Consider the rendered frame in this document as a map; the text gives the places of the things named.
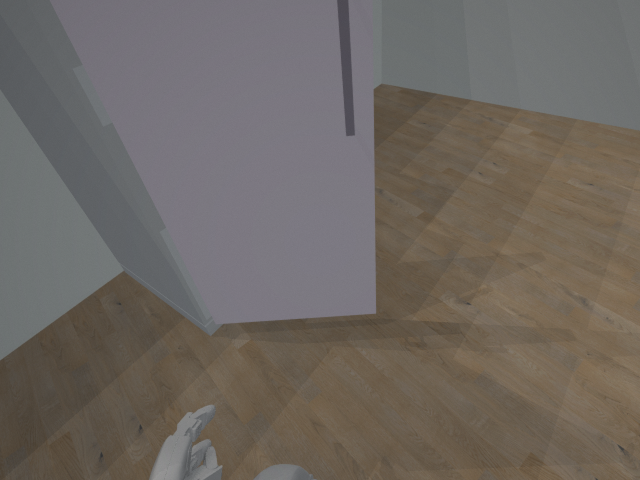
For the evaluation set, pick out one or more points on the fridge door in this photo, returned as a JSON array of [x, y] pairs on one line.
[[232, 112]]

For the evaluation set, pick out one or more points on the left robot hand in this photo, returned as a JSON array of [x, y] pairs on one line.
[[178, 460]]

